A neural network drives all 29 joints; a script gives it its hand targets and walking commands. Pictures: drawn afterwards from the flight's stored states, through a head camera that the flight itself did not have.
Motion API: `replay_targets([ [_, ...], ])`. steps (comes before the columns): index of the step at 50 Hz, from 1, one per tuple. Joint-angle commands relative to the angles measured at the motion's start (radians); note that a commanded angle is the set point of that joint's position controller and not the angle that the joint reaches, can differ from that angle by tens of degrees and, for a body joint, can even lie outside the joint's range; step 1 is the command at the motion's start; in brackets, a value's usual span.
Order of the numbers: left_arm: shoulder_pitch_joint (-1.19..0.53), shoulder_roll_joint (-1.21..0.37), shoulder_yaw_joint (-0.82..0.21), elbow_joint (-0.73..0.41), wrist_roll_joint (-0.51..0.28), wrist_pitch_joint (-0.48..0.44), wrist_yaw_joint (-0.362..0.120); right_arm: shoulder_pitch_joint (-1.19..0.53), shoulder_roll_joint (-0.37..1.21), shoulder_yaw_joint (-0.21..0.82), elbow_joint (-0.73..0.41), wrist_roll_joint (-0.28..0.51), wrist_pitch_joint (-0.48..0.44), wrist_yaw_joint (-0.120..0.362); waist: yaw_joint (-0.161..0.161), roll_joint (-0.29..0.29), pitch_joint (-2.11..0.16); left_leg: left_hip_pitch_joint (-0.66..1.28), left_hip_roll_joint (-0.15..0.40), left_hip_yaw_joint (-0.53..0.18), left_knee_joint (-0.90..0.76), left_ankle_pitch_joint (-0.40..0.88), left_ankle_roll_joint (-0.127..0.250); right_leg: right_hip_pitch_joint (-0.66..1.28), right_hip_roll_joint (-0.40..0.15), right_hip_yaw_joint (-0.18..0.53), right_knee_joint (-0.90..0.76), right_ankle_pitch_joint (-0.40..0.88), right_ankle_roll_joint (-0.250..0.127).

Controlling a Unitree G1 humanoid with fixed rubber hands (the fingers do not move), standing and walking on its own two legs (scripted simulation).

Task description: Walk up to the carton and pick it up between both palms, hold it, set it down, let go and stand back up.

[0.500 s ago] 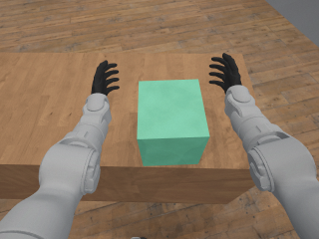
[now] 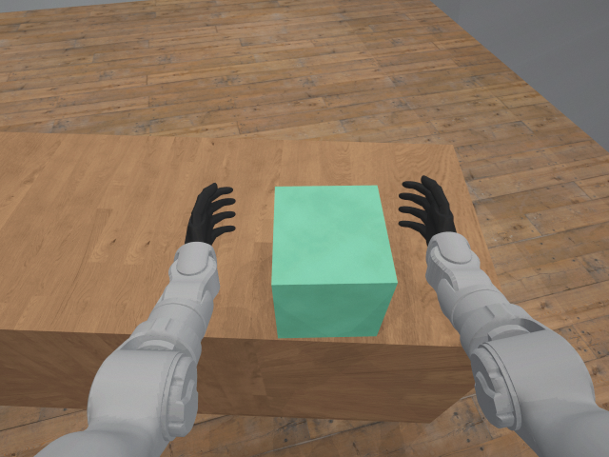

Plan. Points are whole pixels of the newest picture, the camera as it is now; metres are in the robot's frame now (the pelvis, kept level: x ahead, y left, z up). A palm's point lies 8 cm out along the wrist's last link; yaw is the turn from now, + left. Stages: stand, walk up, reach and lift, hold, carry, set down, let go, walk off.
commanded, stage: set down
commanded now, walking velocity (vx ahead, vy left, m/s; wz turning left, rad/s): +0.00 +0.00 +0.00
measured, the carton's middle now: (326, 263) +0.44 +0.00 -0.08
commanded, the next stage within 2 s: none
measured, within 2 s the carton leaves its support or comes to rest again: neither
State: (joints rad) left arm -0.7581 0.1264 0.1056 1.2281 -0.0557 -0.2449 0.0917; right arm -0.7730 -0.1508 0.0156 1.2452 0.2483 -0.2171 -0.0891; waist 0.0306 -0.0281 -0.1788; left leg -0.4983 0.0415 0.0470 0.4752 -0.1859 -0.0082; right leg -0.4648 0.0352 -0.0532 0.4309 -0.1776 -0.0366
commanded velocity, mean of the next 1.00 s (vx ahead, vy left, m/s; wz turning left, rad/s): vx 0.00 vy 0.00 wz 0.00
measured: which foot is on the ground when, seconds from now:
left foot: down 0.00-1.00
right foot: down 0.00-1.00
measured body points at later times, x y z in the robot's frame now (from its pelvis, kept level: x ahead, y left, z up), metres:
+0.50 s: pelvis +0.00 +0.00 -0.01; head +0.02 +0.01 +0.44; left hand +0.33 +0.18 -0.02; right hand +0.34 -0.17 -0.01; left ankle +0.02 +0.12 -0.74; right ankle +0.01 -0.09 -0.74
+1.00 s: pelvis +0.02 +0.00 +0.00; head +0.04 +0.02 +0.45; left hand +0.25 +0.20 -0.05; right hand +0.26 -0.18 -0.05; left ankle +0.02 +0.12 -0.74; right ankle +0.01 -0.09 -0.74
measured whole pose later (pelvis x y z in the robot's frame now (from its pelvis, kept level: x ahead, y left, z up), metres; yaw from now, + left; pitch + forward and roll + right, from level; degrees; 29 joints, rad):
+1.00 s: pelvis +0.02 +0.00 +0.00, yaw +2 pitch +4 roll +0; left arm -0.02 0.11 0.01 0.83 -0.04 -0.51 0.07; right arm -0.09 -0.09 0.05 1.00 0.16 -0.61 -0.02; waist 0.00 -0.04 -0.04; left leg -0.35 0.03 0.02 0.53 -0.26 -0.01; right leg -0.31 0.02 -0.07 0.50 -0.27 -0.04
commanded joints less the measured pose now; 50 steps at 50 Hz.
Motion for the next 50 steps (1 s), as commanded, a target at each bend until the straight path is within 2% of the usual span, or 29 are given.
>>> replay_targets([
  [1, -0.363, 0.074, -0.003, -0.195, 0.001, -0.100, 0.005, -0.364, -0.111, -0.036, -0.171, -0.029, -0.099, -0.004, -0.014, 0.050, -0.463, 0.251, -0.033, -0.013, 0.031, 0.277, -0.052, 0.166, -0.006, 0.040, 0.000, 0.204, 0.038],
  [3, -0.360, 0.079, -0.004, -0.210, -0.003, -0.118, 0.006, -0.363, -0.112, -0.049, -0.182, -0.038, -0.118, -0.007, -0.018, 0.051, -0.476, 0.243, -0.035, -0.013, 0.040, 0.266, -0.054, 0.157, -0.005, 0.040, 0.007, 0.192, 0.037],
  [9, -0.155, 0.042, 0.003, -0.218, 0.028, -0.150, -0.007, -0.188, -0.082, -0.024, -0.168, -0.042, -0.173, -0.004, -0.016, 0.030, -0.411, 0.248, -0.039, -0.023, 0.043, 0.280, -0.049, 0.193, -0.002, 0.044, 0.015, 0.200, 0.035],
  [15, -0.044, 0.022, 0.010, -0.235, 0.045, -0.185, -0.013, -0.094, -0.052, -0.010, -0.170, -0.045, -0.226, 0.005, -0.006, 0.015, -0.274, 0.226, -0.044, -0.030, 0.024, 0.195, -0.037, 0.168, -0.008, 0.051, -0.005, 0.079, 0.029],
  [21, 0.012, 0.008, -0.032, -0.314, 0.025, -0.236, 0.007, -0.025, -0.039, -0.027, -0.219, -0.062, -0.274, 0.024, -0.020, 0.041, -0.252, 0.228, -0.044, -0.038, 0.038, 0.120, -0.037, 0.104, -0.015, 0.052, 0.003, -0.032, 0.013],
  [26, 0.134, 0.013, -0.043, -0.360, 0.021, -0.273, 0.004, 0.087, -0.027, -0.020, -0.251, -0.071, -0.320, 0.025, -0.035, 0.028, -0.257, 0.211, -0.052, -0.043, 0.056, 0.139, -0.032, 0.158, -0.022, 0.064, 0.027, 0.046, 0.018],
  [32, 0.316, 0.007, -0.040, -0.413, 0.037, -0.301, -0.008, 0.253, -0.013, 0.005, -0.275, -0.067, -0.387, 0.030, -0.033, 0.020, -0.218, 0.226, -0.058, -0.051, 0.062, 0.189, -0.033, 0.216, -0.023, 0.068, 0.039, 0.147, 0.021],
  [40, 0.479, 0.005, -0.073, -0.484, 0.028, -0.312, -0.019, 0.416, -0.011, 0.008, -0.316, -0.080, -0.434, 0.052, -0.034, 0.024, -0.102, 0.277, -0.054, -0.057, 0.039, 0.159, -0.035, 0.187, -0.025, 0.064, 0.000, 0.081, 0.010],
  [45, 0.540, 0.027, -0.092, -0.534, 0.010, -0.311, -0.014, 0.485, -0.010, 0.018, -0.365, -0.082, -0.437, 0.069, -0.023, 0.029, -0.077, 0.289, -0.052, -0.053, 0.026, 0.132, -0.030, 0.185, -0.031, 0.069, -0.013, 0.048, 0.005],
  [50, 0.620, 0.036, -0.094, -0.542, 0.017, -0.270, -0.021, 0.575, -0.016, 0.027, -0.353, -0.092, -0.421, 0.076, -0.024, 0.038, -0.028, 0.328, -0.050, -0.050, 0.007, 0.144, -0.032, 0.202, -0.033, 0.067, -0.035, 0.060, 0.000],
])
